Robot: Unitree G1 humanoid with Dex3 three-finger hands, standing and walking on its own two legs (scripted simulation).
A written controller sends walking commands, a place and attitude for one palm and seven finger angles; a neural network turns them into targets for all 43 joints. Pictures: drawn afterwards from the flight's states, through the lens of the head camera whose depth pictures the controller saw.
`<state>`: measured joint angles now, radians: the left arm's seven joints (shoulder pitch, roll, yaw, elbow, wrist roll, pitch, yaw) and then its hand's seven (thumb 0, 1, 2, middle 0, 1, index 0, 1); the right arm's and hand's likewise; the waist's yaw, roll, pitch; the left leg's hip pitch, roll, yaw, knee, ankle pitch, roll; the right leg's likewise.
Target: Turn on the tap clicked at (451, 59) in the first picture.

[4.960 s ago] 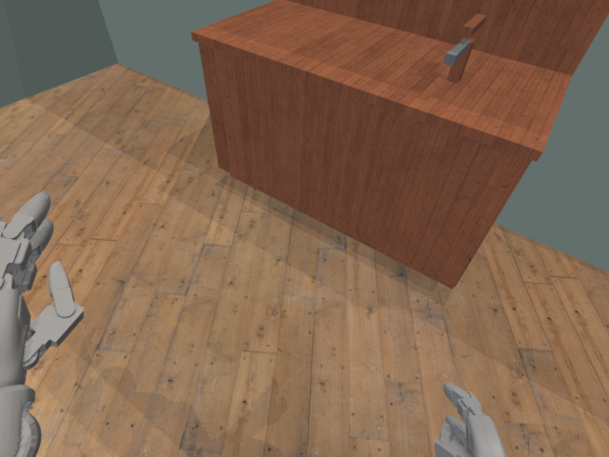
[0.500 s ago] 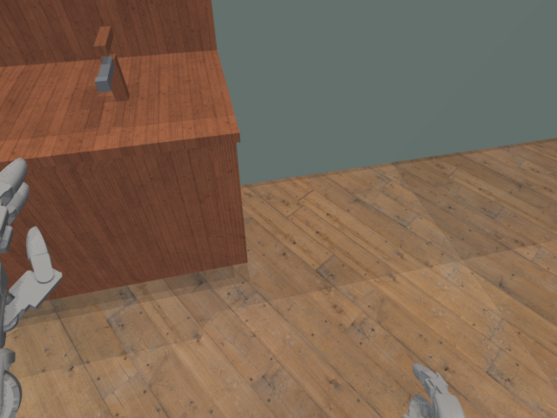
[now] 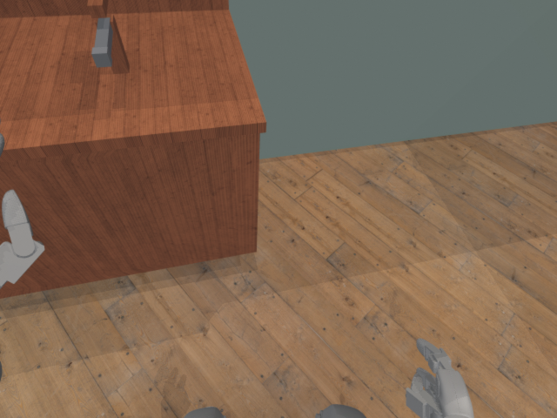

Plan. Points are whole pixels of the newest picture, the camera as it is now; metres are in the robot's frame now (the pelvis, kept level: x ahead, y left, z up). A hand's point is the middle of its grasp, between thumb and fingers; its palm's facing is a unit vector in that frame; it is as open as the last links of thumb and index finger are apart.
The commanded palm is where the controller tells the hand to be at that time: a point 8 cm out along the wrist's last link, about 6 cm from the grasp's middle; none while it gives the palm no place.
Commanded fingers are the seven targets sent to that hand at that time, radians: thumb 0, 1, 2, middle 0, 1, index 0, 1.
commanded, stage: take the last steps up to it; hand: left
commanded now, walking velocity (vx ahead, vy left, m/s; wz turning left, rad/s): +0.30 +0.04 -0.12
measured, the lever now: (102, 57) +0.72 +0.39 +0.08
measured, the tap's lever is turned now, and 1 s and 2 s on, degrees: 0 0 0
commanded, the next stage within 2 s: come to a stop and stand still in 0.94 s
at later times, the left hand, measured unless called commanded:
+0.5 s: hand (90, 167) +0.34 +0.24 +0.18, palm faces +0.35 -0.83 -0.43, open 7.4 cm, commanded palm +0.28 +0.29 +0.19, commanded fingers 0.00 0.90 0.90 -0.20 -0.30 -0.20 -0.30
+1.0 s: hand (117, 99) +0.45 +0.24 +0.19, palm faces +0.32 -0.80 -0.50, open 7.4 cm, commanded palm +0.40 +0.30 +0.19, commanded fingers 0.00 0.90 0.90 -0.20 -0.30 -0.20 -0.30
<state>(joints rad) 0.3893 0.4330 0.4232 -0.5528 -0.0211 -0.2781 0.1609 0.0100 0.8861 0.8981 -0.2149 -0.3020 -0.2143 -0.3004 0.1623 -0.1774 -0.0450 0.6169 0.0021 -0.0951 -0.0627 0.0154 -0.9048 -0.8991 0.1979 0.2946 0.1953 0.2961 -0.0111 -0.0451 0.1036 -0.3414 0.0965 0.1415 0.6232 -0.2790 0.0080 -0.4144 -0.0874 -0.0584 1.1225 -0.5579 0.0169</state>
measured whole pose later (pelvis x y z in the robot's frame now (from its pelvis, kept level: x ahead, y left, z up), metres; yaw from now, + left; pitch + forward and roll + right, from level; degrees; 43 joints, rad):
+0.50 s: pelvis +0.12 +0.02 +0.01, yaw -1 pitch +0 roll +2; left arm 0.46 0.33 0.34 -0.48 -0.02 -0.24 0.14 0.01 0.89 0.90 -0.22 -0.30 -0.21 -0.30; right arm 0.18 -0.24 -0.02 0.64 -0.01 -0.05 -0.06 0.02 -0.90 -0.90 0.20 0.30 0.20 0.30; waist -0.01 -0.01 0.06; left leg -0.52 0.11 0.07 0.94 -0.30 -0.01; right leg -0.23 -0.05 -0.17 0.50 -0.28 -0.05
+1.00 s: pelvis +0.22 +0.03 +0.00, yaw -4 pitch -1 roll +0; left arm 0.47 0.40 0.37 -0.52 -0.02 -0.22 0.14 0.01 0.89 0.90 -0.22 -0.30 -0.21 -0.30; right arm 0.21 -0.14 0.04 0.62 0.00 -0.07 -0.05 0.01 -0.90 -0.90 0.21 0.30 0.20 0.30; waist 0.00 0.06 0.07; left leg -0.30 0.11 0.11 0.76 -0.41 -0.02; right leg -0.34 -0.03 -0.16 0.63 -0.26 -0.05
